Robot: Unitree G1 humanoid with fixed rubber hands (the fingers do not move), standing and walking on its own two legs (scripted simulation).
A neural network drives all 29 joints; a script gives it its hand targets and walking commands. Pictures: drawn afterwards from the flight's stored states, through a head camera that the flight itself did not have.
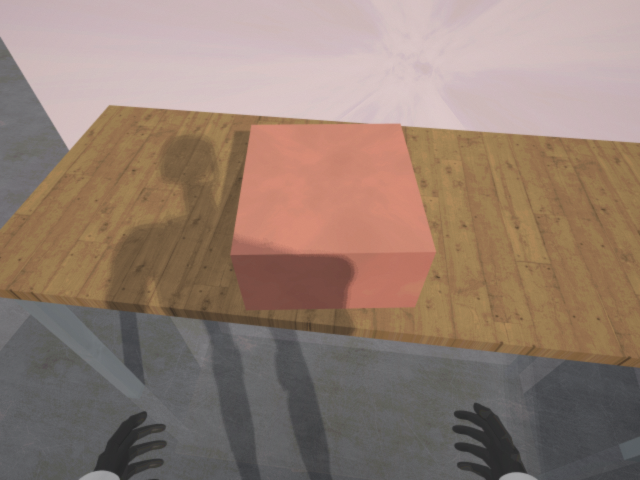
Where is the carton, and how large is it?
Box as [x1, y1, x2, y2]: [230, 124, 435, 309]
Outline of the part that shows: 251,125 230,253 245,308 293,309 414,306 432,261 435,250 400,124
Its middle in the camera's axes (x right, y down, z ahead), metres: +0.01 -0.04 +0.67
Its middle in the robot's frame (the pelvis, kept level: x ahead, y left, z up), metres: +0.54 +0.01 -0.01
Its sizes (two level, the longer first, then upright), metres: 0.304 0.278 0.149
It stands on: a table, 0.68 m high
